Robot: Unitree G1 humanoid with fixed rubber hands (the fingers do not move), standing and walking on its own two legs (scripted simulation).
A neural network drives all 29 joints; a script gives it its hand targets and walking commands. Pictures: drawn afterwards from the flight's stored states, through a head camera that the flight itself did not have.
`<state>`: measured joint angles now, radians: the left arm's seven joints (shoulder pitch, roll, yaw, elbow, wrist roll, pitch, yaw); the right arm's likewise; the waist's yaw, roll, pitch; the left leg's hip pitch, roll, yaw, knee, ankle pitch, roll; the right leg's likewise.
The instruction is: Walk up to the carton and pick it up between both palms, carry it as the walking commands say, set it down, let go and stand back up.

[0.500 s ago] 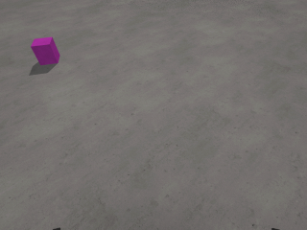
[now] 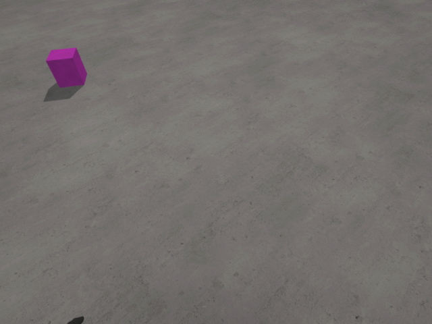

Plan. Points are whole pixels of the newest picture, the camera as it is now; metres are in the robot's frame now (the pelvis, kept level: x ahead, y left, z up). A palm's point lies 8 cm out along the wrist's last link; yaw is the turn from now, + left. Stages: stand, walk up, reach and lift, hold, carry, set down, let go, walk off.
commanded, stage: walk up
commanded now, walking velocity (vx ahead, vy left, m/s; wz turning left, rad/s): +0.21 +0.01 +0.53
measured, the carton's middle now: (67, 67) +2.24 +1.35 -0.66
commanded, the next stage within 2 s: none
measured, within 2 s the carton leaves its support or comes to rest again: neither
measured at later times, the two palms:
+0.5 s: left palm out of the picture +0.03 +0.38 -0.17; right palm (269, 262) +0.29 -0.09 -0.13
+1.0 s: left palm (26, 270) +0.27 +0.45 -0.11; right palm (237, 189) +0.50 -0.03 -0.13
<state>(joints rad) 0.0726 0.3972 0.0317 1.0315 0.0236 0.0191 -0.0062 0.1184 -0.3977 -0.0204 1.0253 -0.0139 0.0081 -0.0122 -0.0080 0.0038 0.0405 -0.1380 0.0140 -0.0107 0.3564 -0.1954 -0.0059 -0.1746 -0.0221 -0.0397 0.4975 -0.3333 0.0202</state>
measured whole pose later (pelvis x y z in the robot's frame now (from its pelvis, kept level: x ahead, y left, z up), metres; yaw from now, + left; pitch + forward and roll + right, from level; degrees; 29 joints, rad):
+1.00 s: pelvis +0.33 +0.17 +0.00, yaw +29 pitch +0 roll +0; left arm 0.24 0.26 0.04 0.85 0.05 -0.06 -0.02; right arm 0.29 -0.28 -0.04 0.86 -0.02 -0.02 0.03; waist -0.01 0.05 0.03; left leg -0.44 0.06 -0.01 1.08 -0.29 -0.02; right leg -0.19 -0.02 -0.14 0.40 -0.21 -0.03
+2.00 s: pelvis +0.72 +0.44 +0.00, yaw +32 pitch +0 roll +1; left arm 0.25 0.22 0.05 0.97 0.02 -0.07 -0.01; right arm 0.26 -0.24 -0.04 0.94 -0.03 -0.03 0.02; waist -0.02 0.03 0.06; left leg -0.50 0.13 0.05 1.12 -0.26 -0.02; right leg -0.19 0.00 -0.15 0.37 -0.19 -0.06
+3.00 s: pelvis +1.11 +0.75 -0.02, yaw +31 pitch +2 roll -1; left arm 0.06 0.18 0.06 0.91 0.04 -0.07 -0.01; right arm 0.46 -0.17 -0.03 1.04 -0.01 -0.07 -0.02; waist -0.08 0.02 0.05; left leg -0.25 0.07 0.05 1.08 -0.44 0.01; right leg -0.38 0.01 -0.17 0.56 -0.21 -0.07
